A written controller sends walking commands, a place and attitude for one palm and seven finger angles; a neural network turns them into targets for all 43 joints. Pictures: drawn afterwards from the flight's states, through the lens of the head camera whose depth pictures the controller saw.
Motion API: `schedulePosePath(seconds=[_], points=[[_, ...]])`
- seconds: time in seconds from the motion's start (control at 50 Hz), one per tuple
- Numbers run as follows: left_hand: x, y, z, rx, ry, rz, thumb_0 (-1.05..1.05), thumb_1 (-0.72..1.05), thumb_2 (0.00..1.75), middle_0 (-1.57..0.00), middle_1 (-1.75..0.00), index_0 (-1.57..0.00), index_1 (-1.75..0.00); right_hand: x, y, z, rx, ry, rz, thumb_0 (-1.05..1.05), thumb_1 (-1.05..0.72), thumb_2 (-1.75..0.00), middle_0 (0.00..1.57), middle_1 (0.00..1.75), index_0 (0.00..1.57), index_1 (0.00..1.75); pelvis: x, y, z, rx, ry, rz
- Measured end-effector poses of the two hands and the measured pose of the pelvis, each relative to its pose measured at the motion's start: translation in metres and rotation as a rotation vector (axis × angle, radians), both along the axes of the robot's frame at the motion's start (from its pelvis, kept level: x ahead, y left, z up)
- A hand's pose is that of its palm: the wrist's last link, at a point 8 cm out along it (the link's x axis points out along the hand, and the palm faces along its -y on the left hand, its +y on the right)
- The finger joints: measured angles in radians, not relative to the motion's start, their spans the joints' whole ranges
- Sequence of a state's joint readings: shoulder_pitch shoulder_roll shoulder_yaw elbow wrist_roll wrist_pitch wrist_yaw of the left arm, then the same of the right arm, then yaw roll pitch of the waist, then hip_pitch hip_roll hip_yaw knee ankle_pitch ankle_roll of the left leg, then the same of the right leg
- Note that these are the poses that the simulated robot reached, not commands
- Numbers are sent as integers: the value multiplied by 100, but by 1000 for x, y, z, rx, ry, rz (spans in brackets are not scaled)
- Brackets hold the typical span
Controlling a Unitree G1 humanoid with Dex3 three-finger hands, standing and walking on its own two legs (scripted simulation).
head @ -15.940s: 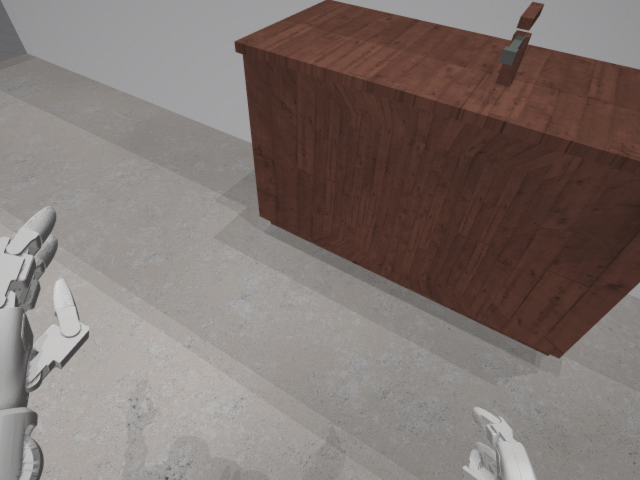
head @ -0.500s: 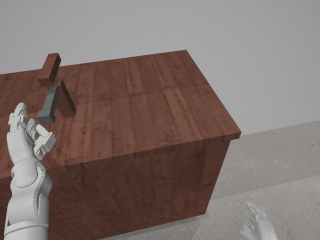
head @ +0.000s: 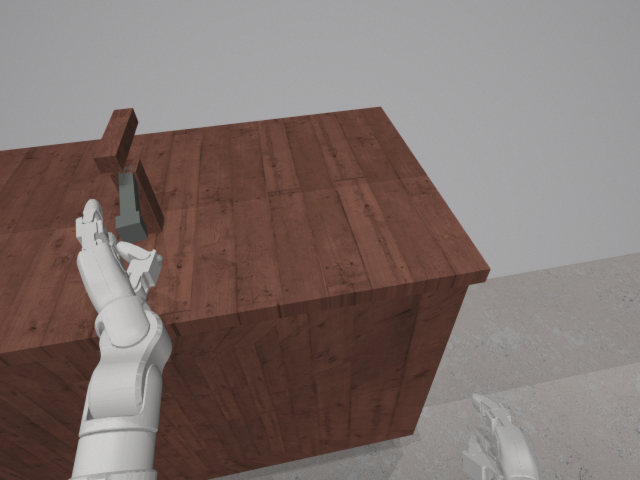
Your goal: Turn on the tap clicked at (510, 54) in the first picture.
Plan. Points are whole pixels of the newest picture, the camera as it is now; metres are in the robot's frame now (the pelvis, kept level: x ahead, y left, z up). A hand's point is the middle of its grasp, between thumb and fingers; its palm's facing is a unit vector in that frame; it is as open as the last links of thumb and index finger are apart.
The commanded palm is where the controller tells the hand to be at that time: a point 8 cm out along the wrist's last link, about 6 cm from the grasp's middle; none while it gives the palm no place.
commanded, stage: push the lever round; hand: left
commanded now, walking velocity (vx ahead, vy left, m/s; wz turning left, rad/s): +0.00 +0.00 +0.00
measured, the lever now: (131, 227) +0.35 +0.28 +0.16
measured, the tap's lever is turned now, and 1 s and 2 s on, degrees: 11 50 64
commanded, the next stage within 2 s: lift the hand up off the lever in 1.66 s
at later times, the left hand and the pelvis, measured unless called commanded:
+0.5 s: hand (190, 245) +0.34 +0.20 +0.15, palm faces +0.72 -0.69 -0.03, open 7.3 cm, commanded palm +0.30 +0.23 +0.14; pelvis +0.00 -0.01 +0.00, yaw +0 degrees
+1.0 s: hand (225, 225) +0.38 +0.17 +0.14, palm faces +0.76 -0.65 -0.04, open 7.8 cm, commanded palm +0.33 +0.22 +0.14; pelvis +0.01 -0.02 +0.00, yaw -1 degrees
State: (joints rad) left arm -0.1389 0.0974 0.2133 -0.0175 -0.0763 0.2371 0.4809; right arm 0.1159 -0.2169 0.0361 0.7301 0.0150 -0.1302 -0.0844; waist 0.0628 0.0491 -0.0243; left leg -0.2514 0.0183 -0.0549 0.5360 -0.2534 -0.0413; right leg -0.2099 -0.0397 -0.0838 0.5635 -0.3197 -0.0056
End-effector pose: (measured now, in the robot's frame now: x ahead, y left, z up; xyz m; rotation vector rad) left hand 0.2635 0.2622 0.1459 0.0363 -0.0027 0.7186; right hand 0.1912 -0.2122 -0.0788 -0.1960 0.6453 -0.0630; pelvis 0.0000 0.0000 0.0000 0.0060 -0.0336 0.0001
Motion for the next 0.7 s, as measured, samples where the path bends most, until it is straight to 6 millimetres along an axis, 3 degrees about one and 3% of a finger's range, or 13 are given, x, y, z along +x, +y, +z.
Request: schedulePosePath(seconds=[0.34, 0.7], points=[[9, -19, 2, -15, 14, 73, 2, 100, 99, -15, -15, -15, -15, -5, -10, -3, -8, 48, -13, 2, -91, -89, 21, 30, 20, 30, -3, -5, 1, 0, -10, 4], [41, -57, 3, -55, 53, 104, -2, 98, 104, -15, -15, -16, -15, -4, -12, -9, 18, 99, -12, 2, -91, -89, 21, 30, 20, 30, 1, -13, 1, 2, 3, 1]])
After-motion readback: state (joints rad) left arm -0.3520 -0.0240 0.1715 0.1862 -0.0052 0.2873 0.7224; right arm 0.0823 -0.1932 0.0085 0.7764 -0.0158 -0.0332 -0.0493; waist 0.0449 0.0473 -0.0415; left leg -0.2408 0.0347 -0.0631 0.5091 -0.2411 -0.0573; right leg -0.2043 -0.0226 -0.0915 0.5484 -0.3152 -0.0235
